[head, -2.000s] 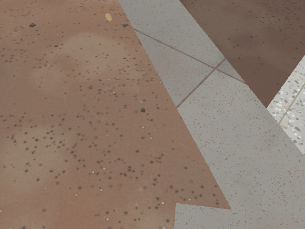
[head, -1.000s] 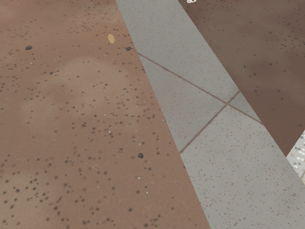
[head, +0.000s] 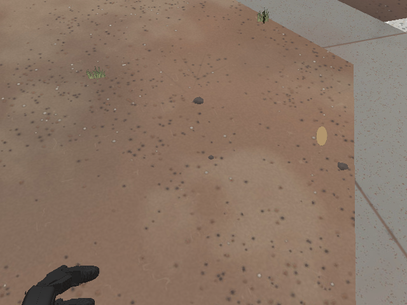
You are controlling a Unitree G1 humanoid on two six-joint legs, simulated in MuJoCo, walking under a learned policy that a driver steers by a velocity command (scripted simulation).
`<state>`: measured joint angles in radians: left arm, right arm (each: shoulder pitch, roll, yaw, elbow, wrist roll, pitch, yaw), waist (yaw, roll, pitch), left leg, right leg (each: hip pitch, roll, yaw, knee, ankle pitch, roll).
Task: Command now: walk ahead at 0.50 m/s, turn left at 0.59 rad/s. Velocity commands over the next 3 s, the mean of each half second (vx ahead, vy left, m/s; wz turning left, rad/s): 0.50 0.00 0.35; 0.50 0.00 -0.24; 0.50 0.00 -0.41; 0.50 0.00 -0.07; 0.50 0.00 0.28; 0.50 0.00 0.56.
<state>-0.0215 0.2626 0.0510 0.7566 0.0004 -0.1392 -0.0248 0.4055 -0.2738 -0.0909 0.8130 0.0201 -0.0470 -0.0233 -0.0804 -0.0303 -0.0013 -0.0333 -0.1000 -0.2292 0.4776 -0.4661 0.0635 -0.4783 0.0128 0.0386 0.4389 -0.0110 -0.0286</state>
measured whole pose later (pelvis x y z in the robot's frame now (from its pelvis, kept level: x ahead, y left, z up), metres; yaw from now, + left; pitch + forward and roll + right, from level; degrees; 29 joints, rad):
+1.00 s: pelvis +0.52 +0.07 +0.01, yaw -2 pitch +2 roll +2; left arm 0.09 0.25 0.05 0.78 -0.02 -0.04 -0.06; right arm 0.33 -0.26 -0.07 0.85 0.00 -0.08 -0.01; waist -0.06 -0.04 0.02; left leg 0.10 -0.01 0.23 0.23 -0.36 -0.01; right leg -0.64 -0.07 -0.02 0.65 -0.02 -0.05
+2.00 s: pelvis +1.08 -0.01 +0.02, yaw -16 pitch +2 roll +1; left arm 0.08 0.26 0.04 0.69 -0.01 -0.07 -0.03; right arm 0.37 -0.27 -0.05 0.85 0.02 -0.08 0.01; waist -0.09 -0.04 0.01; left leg 0.00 -0.06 0.02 0.23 -0.27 0.04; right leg -0.63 -0.08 0.03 0.58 0.05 0.00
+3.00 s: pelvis +1.61 -0.07 +0.02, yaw +13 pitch +2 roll -1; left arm 0.03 0.29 0.06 0.71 0.00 -0.09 -0.01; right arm 0.34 -0.28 -0.07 0.73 0.02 -0.04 -0.01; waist -0.07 -0.04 0.03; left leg -0.13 -0.11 -0.14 0.35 -0.24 0.08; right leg -0.65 -0.07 0.10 0.63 0.02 0.06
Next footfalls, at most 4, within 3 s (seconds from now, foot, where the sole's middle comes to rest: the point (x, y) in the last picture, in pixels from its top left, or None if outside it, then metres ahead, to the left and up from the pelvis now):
0.52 left None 0.41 0.17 -0.76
1.06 right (203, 233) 0.72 -0.05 -0.76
1.58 left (160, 163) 1.05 0.10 -0.76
2.10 right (228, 121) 1.27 -0.21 -0.76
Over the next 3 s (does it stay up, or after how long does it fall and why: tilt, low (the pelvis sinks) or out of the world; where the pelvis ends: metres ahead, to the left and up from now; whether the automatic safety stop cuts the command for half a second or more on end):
stays up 1.61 -0.07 0.02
